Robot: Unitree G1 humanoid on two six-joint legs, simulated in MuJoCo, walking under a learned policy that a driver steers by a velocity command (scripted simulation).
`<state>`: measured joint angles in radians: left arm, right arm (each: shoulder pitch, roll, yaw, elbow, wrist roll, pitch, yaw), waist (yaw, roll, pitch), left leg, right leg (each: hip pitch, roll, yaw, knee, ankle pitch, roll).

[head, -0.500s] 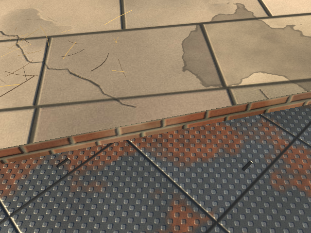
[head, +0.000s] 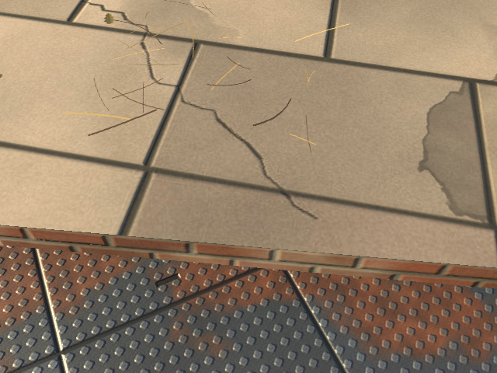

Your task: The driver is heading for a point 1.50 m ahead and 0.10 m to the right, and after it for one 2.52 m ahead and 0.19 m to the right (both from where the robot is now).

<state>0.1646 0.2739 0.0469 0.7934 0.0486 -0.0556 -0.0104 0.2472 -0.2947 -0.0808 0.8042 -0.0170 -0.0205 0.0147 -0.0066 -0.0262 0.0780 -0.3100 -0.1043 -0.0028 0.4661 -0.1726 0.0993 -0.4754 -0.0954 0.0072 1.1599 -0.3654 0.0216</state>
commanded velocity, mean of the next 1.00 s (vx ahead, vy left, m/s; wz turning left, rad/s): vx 0.29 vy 0.00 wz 0.16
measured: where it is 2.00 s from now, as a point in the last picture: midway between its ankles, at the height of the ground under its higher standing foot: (298, 313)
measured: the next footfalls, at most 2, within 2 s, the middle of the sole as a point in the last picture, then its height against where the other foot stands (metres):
right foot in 0.32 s outside the picture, level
left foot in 0.74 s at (218, 371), level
